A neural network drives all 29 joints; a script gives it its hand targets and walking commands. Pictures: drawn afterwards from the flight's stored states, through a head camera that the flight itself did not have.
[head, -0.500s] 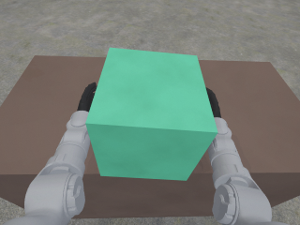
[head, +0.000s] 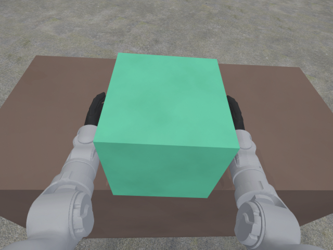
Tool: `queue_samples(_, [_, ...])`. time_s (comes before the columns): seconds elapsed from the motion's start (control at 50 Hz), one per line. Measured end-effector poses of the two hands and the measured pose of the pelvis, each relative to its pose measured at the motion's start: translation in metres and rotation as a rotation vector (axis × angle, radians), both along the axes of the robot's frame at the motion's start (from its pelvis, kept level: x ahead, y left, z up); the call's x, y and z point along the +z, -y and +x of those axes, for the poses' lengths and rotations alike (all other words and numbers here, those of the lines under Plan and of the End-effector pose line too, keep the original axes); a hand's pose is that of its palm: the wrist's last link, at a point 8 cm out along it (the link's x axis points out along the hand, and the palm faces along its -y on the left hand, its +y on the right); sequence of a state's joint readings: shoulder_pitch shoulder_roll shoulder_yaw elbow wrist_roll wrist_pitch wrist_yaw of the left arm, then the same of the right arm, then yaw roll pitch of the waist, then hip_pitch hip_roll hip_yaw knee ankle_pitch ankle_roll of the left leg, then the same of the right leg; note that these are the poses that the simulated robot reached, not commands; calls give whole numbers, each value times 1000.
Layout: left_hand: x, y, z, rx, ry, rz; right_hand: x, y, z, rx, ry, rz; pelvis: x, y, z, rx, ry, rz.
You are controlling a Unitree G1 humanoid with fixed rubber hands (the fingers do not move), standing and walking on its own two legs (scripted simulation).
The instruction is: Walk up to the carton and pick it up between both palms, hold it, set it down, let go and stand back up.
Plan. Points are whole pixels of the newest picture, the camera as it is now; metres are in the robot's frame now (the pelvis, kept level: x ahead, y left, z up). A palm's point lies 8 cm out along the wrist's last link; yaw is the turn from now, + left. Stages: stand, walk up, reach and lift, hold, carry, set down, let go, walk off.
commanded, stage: set down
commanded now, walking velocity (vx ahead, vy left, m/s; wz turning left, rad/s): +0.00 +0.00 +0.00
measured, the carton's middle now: (164, 127) +0.42 -0.01 +0.04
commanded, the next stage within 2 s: none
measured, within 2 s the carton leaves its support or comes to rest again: neither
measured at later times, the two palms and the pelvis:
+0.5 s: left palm (94, 123) +0.42 +0.16 +0.06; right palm (234, 127) +0.39 -0.19 +0.08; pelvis +0.00 +0.00 +0.00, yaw +0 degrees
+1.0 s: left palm (94, 124) +0.42 +0.17 +0.06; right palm (233, 129) +0.39 -0.19 +0.07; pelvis +0.00 -0.01 +0.00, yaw +0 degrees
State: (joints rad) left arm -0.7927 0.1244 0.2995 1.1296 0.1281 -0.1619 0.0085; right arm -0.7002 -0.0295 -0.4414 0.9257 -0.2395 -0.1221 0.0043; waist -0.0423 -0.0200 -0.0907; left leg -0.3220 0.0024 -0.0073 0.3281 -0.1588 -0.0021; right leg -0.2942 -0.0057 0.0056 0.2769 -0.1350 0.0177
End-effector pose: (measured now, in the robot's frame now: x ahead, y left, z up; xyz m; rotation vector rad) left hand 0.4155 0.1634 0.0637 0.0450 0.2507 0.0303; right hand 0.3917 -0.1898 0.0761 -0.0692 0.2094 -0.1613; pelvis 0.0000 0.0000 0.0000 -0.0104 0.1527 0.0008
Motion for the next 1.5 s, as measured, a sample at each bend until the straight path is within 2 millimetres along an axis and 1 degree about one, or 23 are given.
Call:
queue_samples(0.7, [0, -1, 0, -15, 3, 15, 0, 1, 0, 8, 7, -17, 0, 4, -6, 8, 20, 6])
queue_samples(0.92, [-1, -2, 1, -19, -2, 24, -2, 1, 0, 8, 13, -7, 0, 5, -4, -3, 21, 8])
queue_samples(1.0, [-7, -3, 4, -1, -22, 37, -10, 1, 0, -6, -8, 14, -1, 5, -3, -8, -4, 7])
queue_samples(1.14, [-19, -4, 15, 43, -58, 45, -42, 1, 3, -30, -106, 72, -8, 6, -1, -17, -101, -4])
queue_samples(1.2, [-22, -4, 20, 48, -60, 31, -48, 5, 7, -46, -99, 84, -12, 6, -1, -20, -138, -9])
queue_samples(1.28, [-18, -6, 23, 41, -26, 21, -40, 18, 11, -67, -45, 95, -15, 6, 0, -21, -158, -14])
queue_samples(1.34, [-13, -8, 22, 37, -16, 18, -29, 31, 15, -76, -19, 93, -16, 7, -2, -20, -150, -17])
queue_samples(1.4, [-11, -11, 19, 29, -29, 13, -17, 43, 16, -78, -18, 74, -16, 9, -5, -16, -134, -11])
queue_samples(1.46, [-11, -13, 16, 26, -29, 0, -6, 48, 16, -72, -12, 61, -16, 12, -9, -15, -131, -4])
queue_samples(1.5, [-6, -15, 15, 32, -11, -4, 4, 50, 16, -64, 9, 69, -17, 13, -10, -17, -139, -2])
